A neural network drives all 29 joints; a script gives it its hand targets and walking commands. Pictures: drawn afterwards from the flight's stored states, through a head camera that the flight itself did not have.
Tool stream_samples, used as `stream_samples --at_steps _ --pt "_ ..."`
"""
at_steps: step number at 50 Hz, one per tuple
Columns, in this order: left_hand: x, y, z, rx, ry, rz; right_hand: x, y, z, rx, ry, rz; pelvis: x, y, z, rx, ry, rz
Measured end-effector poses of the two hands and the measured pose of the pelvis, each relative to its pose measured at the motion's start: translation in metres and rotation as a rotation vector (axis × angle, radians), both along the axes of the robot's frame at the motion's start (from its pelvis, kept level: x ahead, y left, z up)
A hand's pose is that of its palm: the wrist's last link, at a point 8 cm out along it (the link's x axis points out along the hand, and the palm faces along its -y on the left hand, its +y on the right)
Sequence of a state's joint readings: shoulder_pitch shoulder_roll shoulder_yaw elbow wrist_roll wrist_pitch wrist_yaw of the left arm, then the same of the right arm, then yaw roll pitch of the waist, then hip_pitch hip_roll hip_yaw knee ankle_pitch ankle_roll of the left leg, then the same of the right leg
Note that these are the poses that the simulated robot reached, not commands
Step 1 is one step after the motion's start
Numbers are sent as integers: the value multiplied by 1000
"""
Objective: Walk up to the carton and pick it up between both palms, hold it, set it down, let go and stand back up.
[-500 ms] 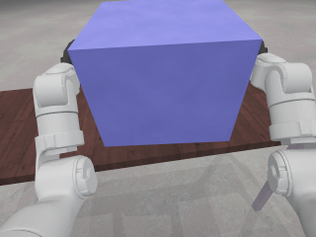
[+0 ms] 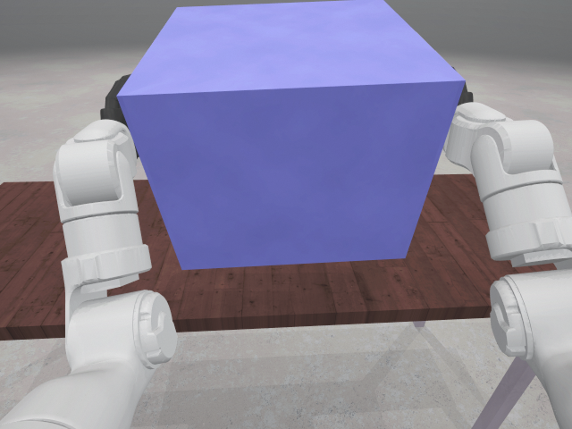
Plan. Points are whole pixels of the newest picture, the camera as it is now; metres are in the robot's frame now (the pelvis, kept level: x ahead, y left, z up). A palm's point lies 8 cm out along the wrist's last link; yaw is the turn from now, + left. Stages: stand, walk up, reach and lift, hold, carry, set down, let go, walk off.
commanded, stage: hold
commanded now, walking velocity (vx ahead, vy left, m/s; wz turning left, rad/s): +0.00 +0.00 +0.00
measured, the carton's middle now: (286, 128) +0.42 +0.03 +0.31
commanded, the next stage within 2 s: set down in 1.90 s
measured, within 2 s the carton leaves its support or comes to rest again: neither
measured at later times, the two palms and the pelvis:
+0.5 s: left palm (173, 153) +0.38 +0.19 +0.28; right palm (470, 162) +0.35 -0.21 +0.29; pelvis -0.02 +0.01 +0.00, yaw -1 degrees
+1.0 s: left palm (174, 156) +0.37 +0.19 +0.28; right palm (473, 164) +0.35 -0.21 +0.29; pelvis +0.00 +0.01 +0.00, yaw -2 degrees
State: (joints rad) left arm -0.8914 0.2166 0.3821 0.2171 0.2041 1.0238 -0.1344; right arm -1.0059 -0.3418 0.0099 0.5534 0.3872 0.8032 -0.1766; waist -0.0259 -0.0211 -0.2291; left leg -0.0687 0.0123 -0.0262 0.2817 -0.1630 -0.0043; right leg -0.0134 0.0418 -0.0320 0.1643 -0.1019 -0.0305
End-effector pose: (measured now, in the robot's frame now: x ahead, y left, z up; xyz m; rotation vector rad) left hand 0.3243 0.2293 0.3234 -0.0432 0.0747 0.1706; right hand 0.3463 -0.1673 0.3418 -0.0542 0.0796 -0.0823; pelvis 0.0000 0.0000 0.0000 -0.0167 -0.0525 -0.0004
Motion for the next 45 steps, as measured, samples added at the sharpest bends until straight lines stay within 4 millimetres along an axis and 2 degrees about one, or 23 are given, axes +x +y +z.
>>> stream_samples --at_steps 4,8,17,25,31,38,45 --pt "2 11 -5 55 46 -2 8 12 4 26 46 13 -2 -3 -1 -3 23 23" --pt "8 10 -14 80 54 -32 13 10 2 71 56 4 -5 -2 -2 -5 38 28" --pt "24 -14 -37 92 97 -78 7 -14 -29 82 85 -58 -9 3 1 3 67 6" --pt "52 -40 -43 85 191 -135 4 -40 -55 88 174 -135 -22 8 1 15 134 -22" --pt "65 -54 -51 71 198 -163 5 -52 -66 85 180 -166 -21 13 1 21 180 -48" --pt "68 -54 -58 50 193 -152 10 -53 -74 81 175 -157 -11 14 3 23 186 -56" --pt "57 -46 -55 44 159 -127 9 -45 -70 55 143 -127 -2 11 4 20 160 -43"
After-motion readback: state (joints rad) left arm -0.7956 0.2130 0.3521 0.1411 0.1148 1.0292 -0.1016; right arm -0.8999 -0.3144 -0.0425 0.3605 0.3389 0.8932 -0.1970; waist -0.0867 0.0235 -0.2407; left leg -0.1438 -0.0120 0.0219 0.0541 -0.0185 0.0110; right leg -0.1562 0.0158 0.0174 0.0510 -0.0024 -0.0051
